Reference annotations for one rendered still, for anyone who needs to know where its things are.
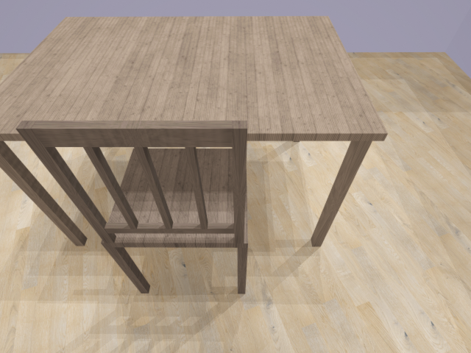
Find table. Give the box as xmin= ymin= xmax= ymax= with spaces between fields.
xmin=0 ymin=16 xmax=388 ymax=247

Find chair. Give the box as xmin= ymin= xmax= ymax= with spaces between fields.
xmin=16 ymin=121 xmax=248 ymax=294

